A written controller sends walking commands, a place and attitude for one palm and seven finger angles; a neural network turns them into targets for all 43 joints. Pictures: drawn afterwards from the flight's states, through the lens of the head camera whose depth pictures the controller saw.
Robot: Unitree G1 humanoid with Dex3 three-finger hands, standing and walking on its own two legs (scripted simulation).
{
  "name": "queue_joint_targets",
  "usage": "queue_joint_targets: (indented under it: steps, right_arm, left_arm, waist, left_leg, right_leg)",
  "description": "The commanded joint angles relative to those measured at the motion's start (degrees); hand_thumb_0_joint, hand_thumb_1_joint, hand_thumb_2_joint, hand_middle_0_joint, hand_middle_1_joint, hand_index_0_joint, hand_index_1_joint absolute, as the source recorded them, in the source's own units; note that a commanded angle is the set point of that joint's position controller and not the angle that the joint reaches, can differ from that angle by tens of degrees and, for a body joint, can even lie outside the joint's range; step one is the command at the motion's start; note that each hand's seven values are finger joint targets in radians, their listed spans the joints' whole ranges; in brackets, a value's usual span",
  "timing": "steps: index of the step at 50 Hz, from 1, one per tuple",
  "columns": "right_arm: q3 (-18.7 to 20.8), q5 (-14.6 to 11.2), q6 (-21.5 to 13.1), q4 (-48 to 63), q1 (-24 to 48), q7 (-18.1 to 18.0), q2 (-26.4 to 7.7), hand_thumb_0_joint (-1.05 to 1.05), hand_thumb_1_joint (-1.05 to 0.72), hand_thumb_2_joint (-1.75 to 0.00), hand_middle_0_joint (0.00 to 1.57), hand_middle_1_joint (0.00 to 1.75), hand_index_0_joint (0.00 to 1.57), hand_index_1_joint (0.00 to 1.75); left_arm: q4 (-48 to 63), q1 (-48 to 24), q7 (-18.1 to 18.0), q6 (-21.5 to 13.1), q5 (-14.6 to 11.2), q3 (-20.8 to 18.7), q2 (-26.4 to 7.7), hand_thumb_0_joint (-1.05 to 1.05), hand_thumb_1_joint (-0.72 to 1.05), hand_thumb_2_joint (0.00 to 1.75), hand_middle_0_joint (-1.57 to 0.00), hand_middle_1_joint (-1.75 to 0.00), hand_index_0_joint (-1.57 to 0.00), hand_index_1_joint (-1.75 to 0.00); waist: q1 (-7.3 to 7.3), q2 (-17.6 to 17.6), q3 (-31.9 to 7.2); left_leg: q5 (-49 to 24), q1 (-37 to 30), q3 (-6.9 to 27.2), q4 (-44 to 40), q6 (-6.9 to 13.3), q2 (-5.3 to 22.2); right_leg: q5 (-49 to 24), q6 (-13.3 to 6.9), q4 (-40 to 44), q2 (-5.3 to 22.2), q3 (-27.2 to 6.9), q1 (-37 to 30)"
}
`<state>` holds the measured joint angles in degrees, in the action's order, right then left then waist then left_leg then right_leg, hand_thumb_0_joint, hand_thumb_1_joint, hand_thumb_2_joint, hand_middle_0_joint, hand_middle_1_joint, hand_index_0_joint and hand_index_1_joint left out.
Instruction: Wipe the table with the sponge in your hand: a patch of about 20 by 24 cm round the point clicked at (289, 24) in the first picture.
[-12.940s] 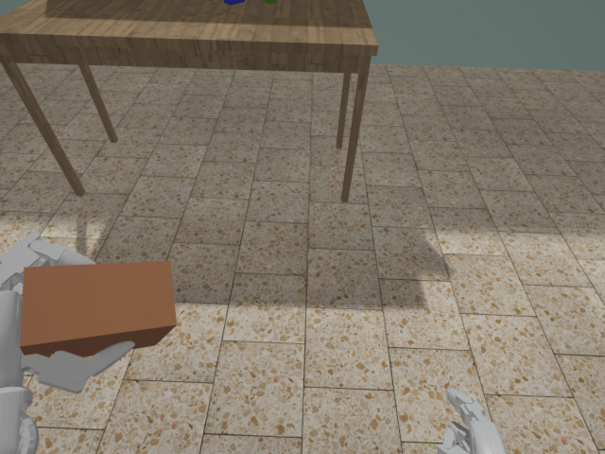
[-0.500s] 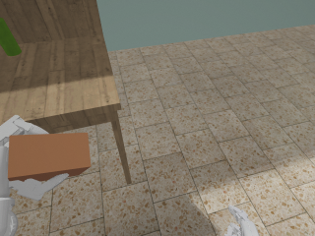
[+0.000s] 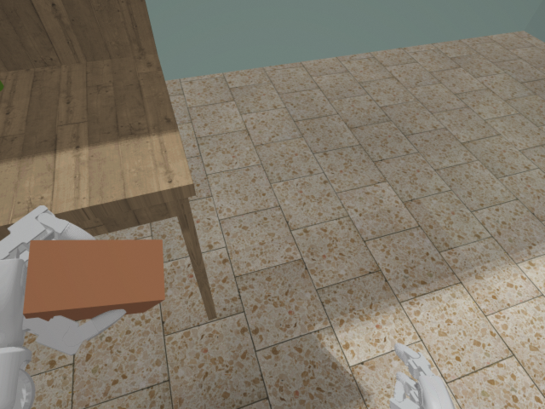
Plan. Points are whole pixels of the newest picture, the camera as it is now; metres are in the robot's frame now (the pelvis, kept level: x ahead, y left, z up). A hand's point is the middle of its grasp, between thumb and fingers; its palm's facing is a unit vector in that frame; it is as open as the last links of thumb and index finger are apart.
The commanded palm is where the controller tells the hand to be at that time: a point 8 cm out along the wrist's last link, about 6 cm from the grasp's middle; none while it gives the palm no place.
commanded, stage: shuffle to correct the standing spot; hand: left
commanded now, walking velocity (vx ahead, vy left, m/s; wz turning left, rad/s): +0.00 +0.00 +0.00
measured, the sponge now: (116, 281) +0.23 +0.19 +0.12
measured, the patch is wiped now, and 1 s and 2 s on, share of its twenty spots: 0.00 0.00 0.00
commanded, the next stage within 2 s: come to a stop and stand still in 1.64 s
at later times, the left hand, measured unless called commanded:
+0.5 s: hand (46, 225) +0.28 +0.28 +0.16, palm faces +0.39 -0.83 -0.39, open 10.2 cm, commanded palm +0.22 +0.31 +0.18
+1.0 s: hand (71, 168) +0.36 +0.28 +0.17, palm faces +0.21 -0.86 -0.47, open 10.2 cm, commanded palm +0.30 +0.34 +0.18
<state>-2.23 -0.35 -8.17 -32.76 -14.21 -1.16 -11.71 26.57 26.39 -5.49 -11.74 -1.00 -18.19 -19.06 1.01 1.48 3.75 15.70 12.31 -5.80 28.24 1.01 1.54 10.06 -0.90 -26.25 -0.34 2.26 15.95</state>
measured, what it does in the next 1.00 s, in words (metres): walks ahead: left foot, then right foot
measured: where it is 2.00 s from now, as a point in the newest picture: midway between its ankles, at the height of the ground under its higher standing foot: outside the picture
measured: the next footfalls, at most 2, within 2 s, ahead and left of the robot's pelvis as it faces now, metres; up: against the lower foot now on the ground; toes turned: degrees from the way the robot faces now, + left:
left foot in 0.66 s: +0.12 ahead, +0.16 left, +0.00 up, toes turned -2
right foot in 0.88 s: +0.14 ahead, +0.01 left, +0.00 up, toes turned -14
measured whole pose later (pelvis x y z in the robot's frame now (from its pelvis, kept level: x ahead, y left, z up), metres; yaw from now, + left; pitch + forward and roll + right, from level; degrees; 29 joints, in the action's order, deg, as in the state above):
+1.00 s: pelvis +0.11 +0.09 -0.01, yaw -7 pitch +0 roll +0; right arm -0.9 -0.7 -1.7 -35.1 -12.0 -0.1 -13.0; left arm 29.0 28.0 -6.9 -11.1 -2.2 -21.0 -21.2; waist 3.1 -2.4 2.6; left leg 20.1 27.6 -1.5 65.0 -0.2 -0.9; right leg 18.6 -4.7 -33.9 -0.7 8.3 15.9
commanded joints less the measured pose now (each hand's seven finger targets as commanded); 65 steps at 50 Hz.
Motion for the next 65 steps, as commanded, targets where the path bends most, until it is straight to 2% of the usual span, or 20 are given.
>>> queue_joint_targets:
  steps: [1, 12, 22, 25, 27, 28, 30, 32, 33, 35, 37, 42, 43, 44, 45, 50, 61, 63, 64, 65]
  right_arm:
    - [2.8, 0.5, -3.1, 10.1, 6.7, -1.4, -6.6, 0.00, -0.90, -0.90, 0.20, 0.30, 0.20, 0.30]
    - [4.5, 0.8, -1.2, 9.4, 6.3, -0.9, -8.5, 0.00, -0.90, -0.90, 0.20, 0.30, 0.20, 0.30]
    - [4.1, 0.2, 0.0, 11.6, 7.3, -1.0, -8.3, 0.00, -0.90, -0.90, 0.20, 0.30, 0.20, 0.30]
    - [4.5, -0.2, 0.6, 11.4, 7.7, -0.3, -8.3, 0.00, -0.90, -0.90, 0.20, 0.30, 0.20, 0.30]
    - [5.6, -0.4, 1.1, 10.9, 8.5, 0.4, -8.8, 0.00, -0.90, -0.90, 0.20, 0.30, 0.20, 0.30]
    - [5.4, -0.4, 1.5, 10.5, 8.9, 0.8, -9.1, 0.00, -0.90, -0.90, 0.20, 0.30, 0.20, 0.30]
    - [4.7, -0.1, 2.8, 9.2, 8.1, 1.5, -8.1, 0.00, -0.90, -0.90, 0.20, 0.30, 0.20, 0.30]
    - [4.4, -0.2, 3.7, 8.2, 7.5, 0.7, -7.9, 0.00, -0.90, -0.90, 0.20, 0.30, 0.20, 0.30]
    - [5.3, 0.0, 3.1, 9.4, 8.1, 0.2, -9.3, 0.00, -0.90, -0.90, 0.20, 0.30, 0.20, 0.30]
    - [5.7, -0.4, 0.9, 9.9, 7.4, 0.1, -8.3, 0.00, -0.90, -0.90, 0.20, 0.30, 0.20, 0.30]
    - [4.6, 0.0, 0.1, 9.1, 7.8, -0.5, -7.4, 0.00, -0.90, -0.90, 0.20, 0.30, 0.20, 0.30]
    - [3.6, -0.6, -0.2, 8.5, 8.4, -0.7, -7.5, 0.00, -0.90, -0.90, 0.20, 0.30, 0.20, 0.30]
    - [3.5, -0.4, 0.7, 8.4, 8.6, -0.6, -7.3, 0.00, -0.90, -0.90, 0.20, 0.30, 0.20, 0.30]
    - [4.0, -0.5, 1.8, 9.1, 9.0, -0.2, -6.4, 0.00, -0.90, -0.90, 0.20, 0.30, 0.20, 0.30]
    - [4.5, 0.2, 2.3, 8.8, 9.0, 0.0, -8.4, 0.00, -0.90, -0.90, 0.20, 0.30, 0.20, 0.30]
    - [4.6, -0.2, 4.1, 7.4, 8.7, 0.9, -7.2, 0.00, -0.90, -0.90, 0.20, 0.30, 0.20, 0.30]
    - [6.2, -0.3, 1.0, 7.7, 9.1, -1.2, -5.7, 0.00, -0.90, -0.90, 0.20, 0.30, 0.20, 0.30]
    - [6.8, -0.5, 1.3, 8.3, 8.6, -1.7, -7.3, 0.00, -0.90, -0.90, 0.20, 0.30, 0.20, 0.30]
    - [7.2, -0.7, 1.4, 9.2, 8.4, -1.7, -8.4, 0.00, -0.90, -0.90, 0.20, 0.30, 0.20, 0.30]
    - [7.2, -0.6, 1.1, 10.3, 8.3, -1.2, -8.5, 0.00, -0.90, -0.90, 0.20, 0.30, 0.20, 0.30]
  left_arm:
    - [16.8, -7.6, -3.1, -3.9, -1.1, -13.5, -13.7, 0.00, 0.10, 1.30, -1.20, -1.60, -1.20, -1.60]
    - [12.3, -1.6, -3.2, -2.2, -0.9, -8.4, -9.1, 0.00, 0.10, 1.30, -1.20, -1.60, -1.20, -1.60]
    - [17.1, -6.7, -2.9, -3.0, -1.1, -9.0, -11.5, 0.00, 0.10, 1.30, -1.20, -1.60, -1.20, -1.60]
    - [16.3, -3.2, -3.3, -2.7, -1.5, -10.2, -12.4, 0.00, 0.10, 1.30, -1.20, -1.60, -1.20, -1.60]
    - [16.7, -2.5, -4.0, -3.7, -1.6, -11.3, -13.0, 0.00, 0.10, 1.30, -1.20, -1.60, -1.20, -1.60]
    - [16.2, -1.2, -4.2, -4.1, -1.5, -12.4, -13.5, 0.00, 0.10, 1.30, -1.20, -1.60, -1.20, -1.60]
    - [19.4, -2.4, -4.2, -4.4, -1.4, -11.7, -11.9, 0.00, 0.10, 1.30, -1.20, -1.60, -1.20, -1.60]
    - [20.4, -3.8, -3.4, -4.1, -2.0, -11.1, -11.5, 0.00, 0.10, 1.30, -1.20, -1.60, -1.20, -1.60]
    - [23.5, -5.1, -3.0, -3.9, -1.9, -9.7, -11.0, 0.00, 0.10, 1.30, -1.20, -1.60, -1.20, -1.60]
    - [15.5, -4.3, -2.8, -4.1, -1.0, -11.2, -12.1, 0.00, 0.10, 1.30, -1.20, -1.60, -1.20, -1.60]
    - [15.5, -7.5, -3.1, -3.3, -1.3, -10.8, -12.0, 0.00, 0.10, 1.30, -1.20, -1.60, -1.20, -1.60]
    - [11.6, -4.7, -3.4, -1.4, -0.7, -9.0, -10.9, 0.00, 0.10, 1.30, -1.20, -1.60, -1.20, -1.60]
    - [10.3, -1.2, -3.6, -1.1, -0.6, -9.6, -11.8, 0.00, 0.10, 1.30, -1.20, -1.60, -1.20, -1.60]
    - [10.3, 0.1, -3.5, -1.0, -0.8, -10.4, -13.0, 0.00, 0.10, 1.30, -1.20, -1.60, -1.20, -1.60]
    - [12.2, 0.2, -3.5, -1.5, -1.5, -11.5, -13.6, 0.00, 0.10, 1.30, -1.20, -1.60, -1.20, -1.60]
    - [12.9, 6.9, -3.6, -3.9, -1.8, -15.3, -14.5, 0.00, 0.10, 1.30, -1.20, -1.60, -1.20, -1.60]
    - [13.9, -1.3, -4.5, -2.3, -1.4, -10.9, -12.2, 0.00, 0.10, 1.30, -1.20, -1.60, -1.20, -1.60]
    - [15.6, -0.5, -4.3, -1.9, -1.8, -10.9, -12.2, 0.00, 0.10, 1.30, -1.20, -1.60, -1.20, -1.60]
    - [18.7, -0.2, -4.2, -2.0, -2.1, -10.8, -11.7, 0.00, 0.10, 1.30, -1.20, -1.60, -1.20, -1.60]
    - [21.0, -0.7, -4.2, -2.6, -2.1, -11.1, -12.2, 0.00, 0.10, 1.30, -1.20, -1.60, -1.20, -1.60]
  waist:
    - [-1.67, -9.6, -10.3]
    - [0.03, 1.3, -9.8]
    - [-0.32, -10.0, -8.9]
    - [-1.45, 2.1, -13.5]
    - [-2.49, 11.4, -13.1]
    - [-2.79, 7.9, -11.4]
    - [-0.65, 0.5, -7.8]
    - [2.25, -12.7, -8.3]
    - [1.91, -26.0, -7.7]
    - [0.10, -14.9, -6.9]
    - [0.37, -10.3, -4.8]
    - [-1.38, -4.7, -9.9]
    - [-1.74, 1.6, -13.0]
    - [-1.51, 12.7, -13.7]
    - [-0.99, 6.9, -11.7]
    - [-0.74, 0.6, -8.3]
    - [-1.49, 10.7, -8.1]
    - [-0.35, 2.5, -10.1]
    - [-0.08, -7.2, -13.2]
    - [-0.37, -15.1, -14.4]
  left_leg:
    - [-7.1, 1.8, 4.7, -7.7, -0.6, 3.0]
    - [0.2, 2.5, 2.8, 0.9, 0.7, 1.2]
    - [-25.1, -5.3, 3.7, 1.1, 0.8, 5.2]
    - [-24.9, 6.9, -1.0, 17.5, -1.4, 0.7]
    - [5.2, 24.2, 2.0, 30.8, -2.1, -2.8]
    - [17.4, 27.8, 10.0, 30.9, -0.8, 1.2]
    - [18.7, 16.5, 15.5, 16.3, 0.8, 5.8]
    - [-0.3, -5.1, 9.0, -2.0, -0.6, 0.2]
    - [-9.5, -11.2, 21.6, -9.3, 1.6, 10.0]
    - [6.0, 0.4, 22.0, -13.6, 9.3, 13.6]
    - [-1.4, -0.4, 21.1, -12.7, 11.1, 13.0]
    - [-8.8, 3.9, 7.5, 1.7, 5.9, 6.2]
    - [-6.4, 11.7, 4.8, 12.5, 4.6, 2.8]
    - [5.1, 23.4, 1.2, 28.0, 2.1, -2.4]
    - [9.1, 27.4, 6.2, 37.6, -0.5, -1.8]
    - [2.2, 29.3, 9.7, 41.0, -2.5, 3.1]
    - [-5.2, 3.1, -3.3, 5.7, -0.8, -1.2]
    - [-12.9, -3.9, 0.7, 0.2, 0.8, 0.1]
    - [-23.8, -9.7, 9.8, -0.6, 4.7, 7.0]
    - [-35.4, -12.1, 18.4, -3.3, 9.0, 13.7]
  right_leg:
    - [-7.7, -0.1, 2.1, 2.6, -2.8, -10.6]
    - [-1.9, -3.7, 0.9, 6.0, -8.9, -6.0]
    - [-2.5, -2.2, -8.6, 0.9, 2.1, -1.0]
    - [-22.2, -6.9, -7.1, 6.1, -7.8, -16.6]
    - [-34.5, -14.4, -3.1, 17.2, -25.4, -26.9]
    - [-32.6, -14.7, -2.9, 21.4, -30.0, -24.9]
    - [-19.9, -9.7, -5.7, 19.8, -23.8, -7.9]
    - [-3.3, -2.2, -20.2, 3.7, -5.0, 8.4]
    - [19.7, 1.6, -32.1, -2.0, 2.4, 19.2]
    - [21.7, 0.5, -43.7, -0.1, -1.7, 17.5]
    - [20.0, 1.0, -38.1, 2.3, -0.3, 17.6]
    - [3.9, 0.8, 0.1, 1.4, 5.6, -8.7]
    - [-2.3, -1.0, 3.5, 6.7, -1.8, -19.2]
    - [-5.0, -5.4, 7.4, 19.7, -23.1, -24.7]
    - [-3.9, -7.7, 10.5, 26.5, -31.1, -20.0]
    - [-22.2, -7.2, 5.3, 19.7, -12.1, -14.9]
    - [-22.0, -3.0, -1.3, 15.5, -2.7, -8.3]
    - [-18.3, -0.3, -11.9, 12.4, -0.1, -5.1]
    - [-9.0, 2.4, -22.4, 7.1, 2.9, 1.6]
    - [18.2, 2.9, -31.4, 3.3, 2.5, 9.4]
